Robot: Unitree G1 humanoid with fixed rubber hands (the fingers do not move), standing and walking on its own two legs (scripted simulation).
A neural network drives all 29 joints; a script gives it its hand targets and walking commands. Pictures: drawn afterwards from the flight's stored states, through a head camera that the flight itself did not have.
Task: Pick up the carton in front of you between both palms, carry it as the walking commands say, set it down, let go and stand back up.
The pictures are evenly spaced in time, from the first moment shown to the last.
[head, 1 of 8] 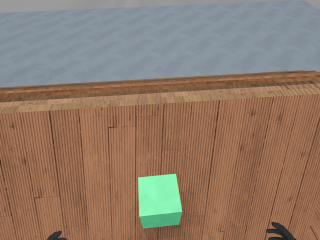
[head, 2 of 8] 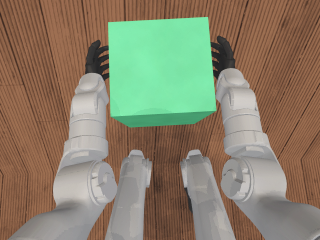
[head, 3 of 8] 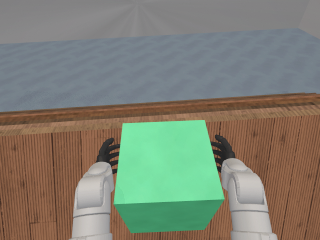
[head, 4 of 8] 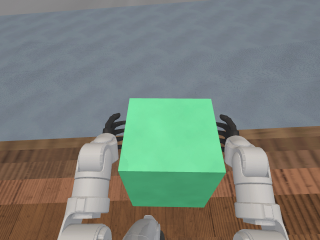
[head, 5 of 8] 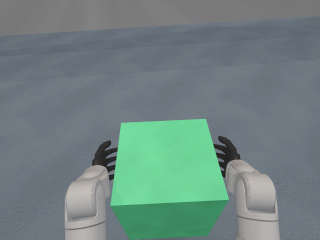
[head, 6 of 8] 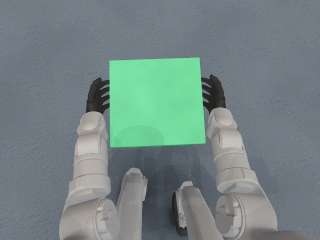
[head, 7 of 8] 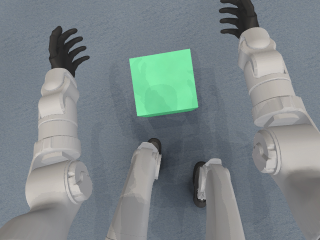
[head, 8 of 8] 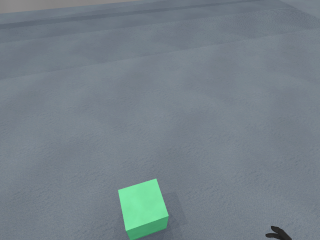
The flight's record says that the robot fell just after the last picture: no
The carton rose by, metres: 0.69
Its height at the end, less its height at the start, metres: -1.77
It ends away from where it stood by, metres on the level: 5.09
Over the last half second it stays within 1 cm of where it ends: yes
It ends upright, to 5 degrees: yes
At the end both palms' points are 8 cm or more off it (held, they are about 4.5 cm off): yes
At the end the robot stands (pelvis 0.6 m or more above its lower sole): yes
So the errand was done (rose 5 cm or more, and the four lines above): yes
